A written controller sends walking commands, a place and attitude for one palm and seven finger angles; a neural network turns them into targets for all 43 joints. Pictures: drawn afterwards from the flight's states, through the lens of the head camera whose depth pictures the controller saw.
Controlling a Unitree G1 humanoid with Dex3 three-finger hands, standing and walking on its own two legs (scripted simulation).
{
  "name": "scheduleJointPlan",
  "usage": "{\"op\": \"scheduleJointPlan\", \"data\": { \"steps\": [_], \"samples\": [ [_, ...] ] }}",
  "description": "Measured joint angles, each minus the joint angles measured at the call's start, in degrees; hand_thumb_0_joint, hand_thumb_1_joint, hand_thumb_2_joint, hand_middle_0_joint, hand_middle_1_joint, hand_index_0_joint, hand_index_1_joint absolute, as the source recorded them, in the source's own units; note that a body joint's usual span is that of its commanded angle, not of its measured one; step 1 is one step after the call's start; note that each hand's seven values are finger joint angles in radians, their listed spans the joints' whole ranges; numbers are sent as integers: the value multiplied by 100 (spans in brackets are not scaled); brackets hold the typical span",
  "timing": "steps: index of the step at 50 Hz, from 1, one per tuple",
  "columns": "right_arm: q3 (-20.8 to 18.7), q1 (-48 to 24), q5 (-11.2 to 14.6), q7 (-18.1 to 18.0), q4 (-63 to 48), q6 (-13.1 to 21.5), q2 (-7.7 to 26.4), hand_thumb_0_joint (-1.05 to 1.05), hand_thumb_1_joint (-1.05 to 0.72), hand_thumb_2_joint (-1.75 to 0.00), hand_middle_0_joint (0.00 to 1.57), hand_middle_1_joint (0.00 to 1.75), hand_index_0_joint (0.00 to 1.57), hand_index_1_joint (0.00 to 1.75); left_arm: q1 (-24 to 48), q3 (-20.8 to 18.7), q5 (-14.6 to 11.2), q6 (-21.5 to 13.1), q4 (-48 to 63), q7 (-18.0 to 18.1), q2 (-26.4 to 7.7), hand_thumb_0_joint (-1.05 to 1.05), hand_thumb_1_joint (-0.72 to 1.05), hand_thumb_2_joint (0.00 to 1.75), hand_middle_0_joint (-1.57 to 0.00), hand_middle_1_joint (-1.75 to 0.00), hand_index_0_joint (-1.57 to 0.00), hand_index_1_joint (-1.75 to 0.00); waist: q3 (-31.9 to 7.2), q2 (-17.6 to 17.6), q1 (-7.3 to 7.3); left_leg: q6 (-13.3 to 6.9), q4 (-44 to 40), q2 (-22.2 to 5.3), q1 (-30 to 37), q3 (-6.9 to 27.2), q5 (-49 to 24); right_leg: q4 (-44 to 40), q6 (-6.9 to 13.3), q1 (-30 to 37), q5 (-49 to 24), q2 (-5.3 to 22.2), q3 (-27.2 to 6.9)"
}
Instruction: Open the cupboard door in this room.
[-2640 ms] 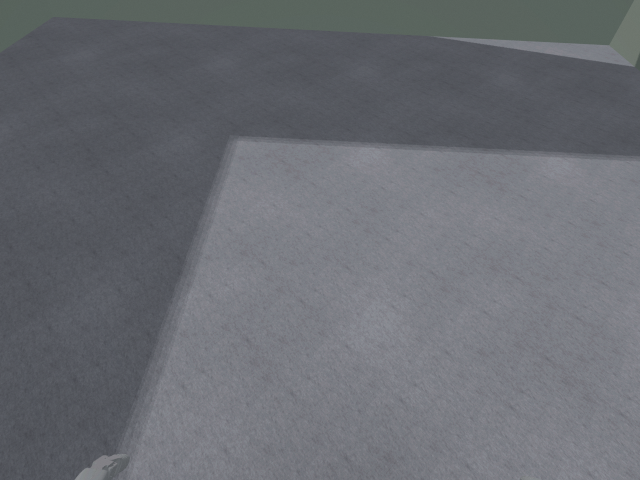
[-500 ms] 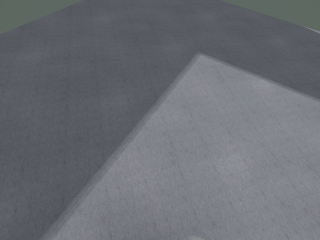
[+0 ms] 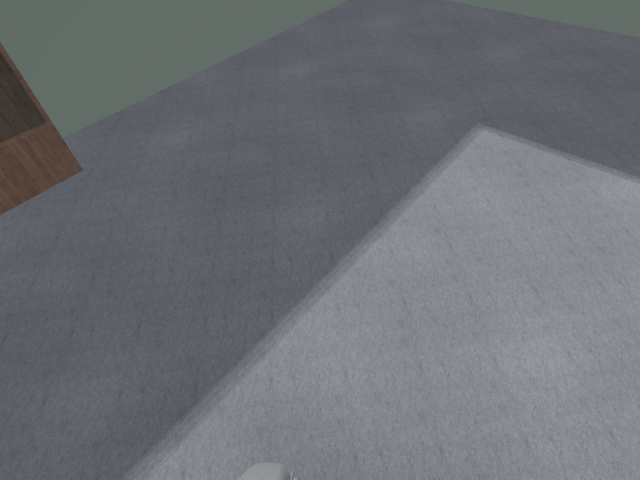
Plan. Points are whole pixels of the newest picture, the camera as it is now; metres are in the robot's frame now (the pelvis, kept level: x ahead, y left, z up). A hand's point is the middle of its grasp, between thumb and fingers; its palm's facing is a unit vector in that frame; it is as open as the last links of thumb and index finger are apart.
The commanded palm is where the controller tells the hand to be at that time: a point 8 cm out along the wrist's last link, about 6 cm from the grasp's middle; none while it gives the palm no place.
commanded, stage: turn or walk to find it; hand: left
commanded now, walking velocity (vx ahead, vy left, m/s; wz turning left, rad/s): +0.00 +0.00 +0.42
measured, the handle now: out of the picture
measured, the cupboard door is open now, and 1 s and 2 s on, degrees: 0 0 0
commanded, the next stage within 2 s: stand and wait in 0.78 s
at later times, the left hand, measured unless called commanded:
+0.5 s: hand out of the picture -0.04 +0.27 -0.18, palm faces +0.27 -0.94 -0.23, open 7.4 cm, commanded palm none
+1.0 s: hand out of the picture -0.05 +0.19 -0.15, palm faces +0.40 -0.88 -0.26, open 7.4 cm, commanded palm none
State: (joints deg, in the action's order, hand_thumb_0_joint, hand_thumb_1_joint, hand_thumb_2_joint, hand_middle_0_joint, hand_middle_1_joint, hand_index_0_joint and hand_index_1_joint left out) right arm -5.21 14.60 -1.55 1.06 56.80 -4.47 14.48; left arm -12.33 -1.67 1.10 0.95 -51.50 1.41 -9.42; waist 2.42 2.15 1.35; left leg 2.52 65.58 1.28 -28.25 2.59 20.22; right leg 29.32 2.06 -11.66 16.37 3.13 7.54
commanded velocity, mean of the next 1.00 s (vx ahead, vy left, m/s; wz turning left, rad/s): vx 0.00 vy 0.00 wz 0.32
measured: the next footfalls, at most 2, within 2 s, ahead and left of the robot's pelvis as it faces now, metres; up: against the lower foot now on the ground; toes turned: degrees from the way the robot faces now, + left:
left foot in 0.30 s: -0.01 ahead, +0.15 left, +0.00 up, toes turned +13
right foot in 0.80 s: +0.02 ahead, -0.08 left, +0.00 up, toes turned +16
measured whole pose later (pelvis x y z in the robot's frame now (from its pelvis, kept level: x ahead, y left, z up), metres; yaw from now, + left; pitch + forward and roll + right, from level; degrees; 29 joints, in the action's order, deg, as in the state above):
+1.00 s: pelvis -0.05 +0.00 +0.00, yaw +23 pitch -1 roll +2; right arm -4.8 15.2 -1.4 0.4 58.2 -4.1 14.2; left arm -13.5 -1.3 1.1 0.5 -54.0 1.4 -8.7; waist 1.8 2.7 1.0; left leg 2.5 61.6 0.6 -26.1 3.6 19.4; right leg 27.5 2.0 -10.9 15.6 2.4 6.2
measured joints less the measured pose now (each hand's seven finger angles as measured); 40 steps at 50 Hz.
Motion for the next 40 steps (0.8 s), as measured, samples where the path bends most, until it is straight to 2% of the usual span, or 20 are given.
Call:
{"op": "scheduleJointPlan", "data": {
  "steps": [3, 6, 12, 15, 17, 19, 21, 24, 27, 32, 37, 40],
  "samples": [
    [0, 15, 0, 3, 46, -15, 20, 0, -91, -90, 20, 30, 20, 30, -106, 7, 9, -18, -79, 8, 19, 0, 90, 90, -20, -30, -20, -30, 25, -55, -10, 103, 32, -185, 62, -38, -73, -86, 8, 41, -43, 55, 163],
    [24, -37, 10, -9, 97, -48, 4, 0, -91, -90, 20, 30, 19, 30, -201, -5, 32, -38, -145, 10, 20, 0, 90, 90, -20, -30, -21, -30, 75, -132, -76, 160, -408, -306, 275, -114, 133, -71, -10, 22, -40, 135, 302],
    [130, -337, 75, -25, 49, 14, -118, 0, -91, -90, 20, 30, 19, 30, -333, -74, 82, -13, -298, -14, -140, 0, 91, 90, -20, -30, -21, -30, 204, -342, -259, 100, -1933, -344, 898, -449, 523, 230, -150, -161, 60, 371, 544],
    [188, -450, 89, -20, -81, 149, -166, 0, -91, -90, 20, 30, 19, 30, -407, -135, 48, 43, -381, -18, -276, 0, 90, 90, -20, -30, -21, -30, 177, -415, -272, -20, -3085, -306, 1359, -614, -177, 642, -302, -344, 240, 518, 696],
    [216, -543, 68, -27, -127, 246, -278, 0, -91, -90, 20, 30, 19, 30, -389, -192, 12, 159, -448, -8, -417, 0, 91, 90, -20, -30, -21, -30, 193, -599, -309, -296, -3031, -164, 1312, -640, -176, 1383, -445, -659, 857, 563, 366],
    [271, -581, 46, -45, -170, 291, -367, 0, -91, -90, 20, 30, 20, 30, -378, -229, 18, 277, -506, 7, -503, 1, 91, 90, -20, -30, -20, -30, 151, -646, -346, -440, -3084, -137, 1355, -637, -112, 2273, -501, -998, 1275, 413, 1],
    [310, -578, 35, -93, -205, 309, -421, 0, -91, -90, 20, 30, 20, 30, -332, -256, 22, 324, -549, -16, -539, 1, 91, 90, -20, -30, -20, -29, 87, -611, -331, -479, -3320, -119, 1444, -578, -224, 2912, -549, -1247, 1114, 311, -207],
    [354, -560, 46, -138, -228, 345, -458, 0, -91, -90, 20, 30, 20, 30, -214, -260, 14, 281, -515, -58, -550, 1, 91, 90, -20, -30, -20, -29, 57, -538, -299, -516, -3700, -54, 1572, -461, -488, 3295, -630, -1425, 764, 261, -413],
    [365, -511, 51, -145, -229, 362, -470, 0, -90, -90, 20, 30, 20, 30, -82, -247, -1, 241, -422, -62, -529, 1, 91, 90, -20, -30, -20, -29, 39, -469, -262, -546, -3939, 14, 1629, -340, -673, 3168, -702, -1414, 639, 243, -540],
    [325, -370, 25, -130, -213, 324, -446, 0, -90, -90, 20, 30, 20, 30, 161, -225, -19, 237, -273, -45, -446, 1, 91, 90, -20, -30, -20, -29, 27, -364, -138, -528, -4022, 108, 1568, -138, -817, 2486, -736, -1175, 785, 161, -634],
    [248, -205, -7, -110, -171, 238, -336, 0, -90, -90, 20, 30, 20, 30, 374, -166, -52, 190, -114, -34, -299, 0, 91, 90, -20, -30, -20, -29, 44, -206, 13, -420, -3872, 181, 1344, 83, -870, 1471, -643, -751, 800, -24, -627],
    [187, -89, 19, -92, -149, 185, -243, 0, -90, -90, 20, 30, 20, 30, 386, -115, -61, 83, -3, -31, -218, 0, 91, 90, -20, -30, -20, -29, 14, -120, 34, -297, -3583, 254, 1085, 198, -811, 375, -524, -277, 205, -110, -560]
  ]
}}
